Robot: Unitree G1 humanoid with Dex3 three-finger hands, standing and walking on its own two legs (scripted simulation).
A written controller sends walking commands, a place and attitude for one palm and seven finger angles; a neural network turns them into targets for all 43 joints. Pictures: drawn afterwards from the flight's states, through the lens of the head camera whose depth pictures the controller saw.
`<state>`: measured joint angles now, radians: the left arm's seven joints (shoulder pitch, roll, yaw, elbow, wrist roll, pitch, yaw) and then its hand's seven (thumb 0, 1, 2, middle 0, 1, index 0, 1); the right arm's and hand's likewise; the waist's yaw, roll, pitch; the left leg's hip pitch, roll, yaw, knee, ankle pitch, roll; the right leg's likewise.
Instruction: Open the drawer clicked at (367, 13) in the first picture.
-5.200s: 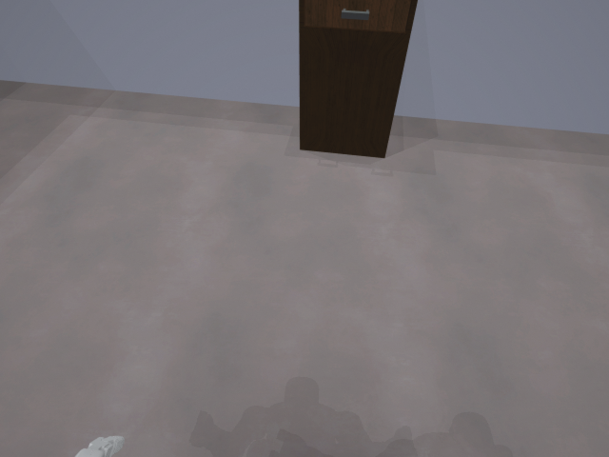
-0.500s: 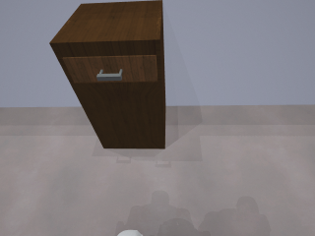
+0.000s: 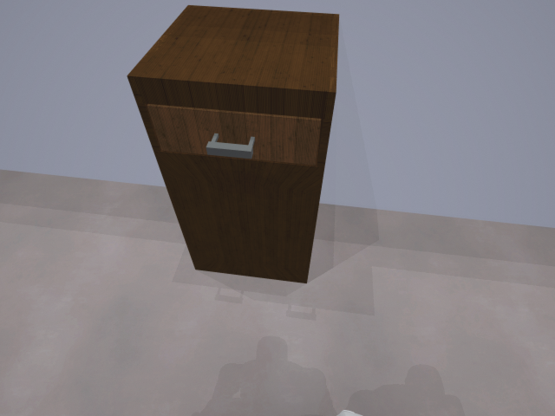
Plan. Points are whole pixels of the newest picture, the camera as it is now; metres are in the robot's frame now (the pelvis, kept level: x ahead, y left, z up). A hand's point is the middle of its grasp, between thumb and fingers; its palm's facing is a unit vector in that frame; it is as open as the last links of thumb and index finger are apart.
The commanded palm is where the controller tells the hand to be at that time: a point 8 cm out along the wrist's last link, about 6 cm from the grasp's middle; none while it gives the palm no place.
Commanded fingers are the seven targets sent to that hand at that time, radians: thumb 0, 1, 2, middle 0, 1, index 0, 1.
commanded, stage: take the last steps up to it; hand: left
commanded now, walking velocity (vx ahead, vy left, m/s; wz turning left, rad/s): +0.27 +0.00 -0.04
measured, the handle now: (231, 144) +0.71 +0.17 -0.05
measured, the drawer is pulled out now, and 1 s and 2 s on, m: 0.00 0.00 0.00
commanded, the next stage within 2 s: come to a stop and stand still in 0.34 s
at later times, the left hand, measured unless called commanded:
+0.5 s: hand out of the picture +0.15 +0.17 -0.19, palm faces +0.08 -0.99 -0.15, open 7.3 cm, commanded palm none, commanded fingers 0.00 0.90 0.90 -0.20 -0.30 -0.20 -0.30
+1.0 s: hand (201, 353) +0.25 +0.16 -0.16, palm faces -0.02 -0.95 -0.30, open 7.4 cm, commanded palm none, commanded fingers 0.00 0.90 0.90 -0.20 -0.30 -0.20 -0.30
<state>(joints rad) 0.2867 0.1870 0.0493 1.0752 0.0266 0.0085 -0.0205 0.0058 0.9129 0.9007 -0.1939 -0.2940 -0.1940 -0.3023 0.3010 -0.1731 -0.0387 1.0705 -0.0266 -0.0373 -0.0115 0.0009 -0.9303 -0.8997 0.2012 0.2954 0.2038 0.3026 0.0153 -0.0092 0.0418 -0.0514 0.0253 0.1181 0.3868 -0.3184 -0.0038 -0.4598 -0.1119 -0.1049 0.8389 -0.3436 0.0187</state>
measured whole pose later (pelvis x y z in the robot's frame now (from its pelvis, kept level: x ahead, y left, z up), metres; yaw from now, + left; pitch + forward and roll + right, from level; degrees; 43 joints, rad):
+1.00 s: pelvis +0.17 -0.04 -0.01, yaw -2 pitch +0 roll +1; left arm 0.18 0.20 0.05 0.99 0.03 0.03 0.02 0.00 0.91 0.90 -0.19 -0.29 -0.19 -0.30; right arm 0.18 -0.20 -0.07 1.03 -0.02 0.05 -0.01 0.01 -0.91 -0.90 0.20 0.30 0.20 0.30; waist -0.01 0.05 0.06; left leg -0.36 0.10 0.10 0.63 -0.34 -0.03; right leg -0.27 -0.04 -0.05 0.59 -0.33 0.00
